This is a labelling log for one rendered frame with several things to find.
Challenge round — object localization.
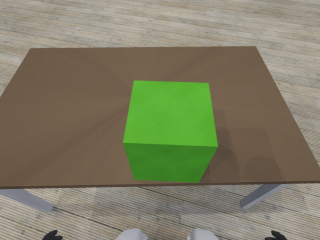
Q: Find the table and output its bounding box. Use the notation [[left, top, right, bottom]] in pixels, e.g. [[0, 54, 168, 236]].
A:
[[0, 46, 320, 213]]

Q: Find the robot right hand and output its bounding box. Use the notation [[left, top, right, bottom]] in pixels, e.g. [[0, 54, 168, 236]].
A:
[[265, 230, 287, 240]]

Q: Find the robot left hand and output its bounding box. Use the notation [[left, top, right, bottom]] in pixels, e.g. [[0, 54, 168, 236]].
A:
[[42, 230, 63, 240]]

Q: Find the robot left thigh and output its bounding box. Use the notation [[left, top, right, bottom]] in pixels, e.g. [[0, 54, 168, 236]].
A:
[[115, 229, 148, 240]]

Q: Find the robot thigh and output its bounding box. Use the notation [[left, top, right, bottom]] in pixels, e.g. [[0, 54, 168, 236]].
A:
[[115, 229, 148, 240], [186, 229, 219, 240]]

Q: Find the robot right thigh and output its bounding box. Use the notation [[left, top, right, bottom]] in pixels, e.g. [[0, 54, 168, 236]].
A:
[[186, 229, 219, 240]]

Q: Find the carton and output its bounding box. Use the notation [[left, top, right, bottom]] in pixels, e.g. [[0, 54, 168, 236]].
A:
[[123, 80, 218, 183]]

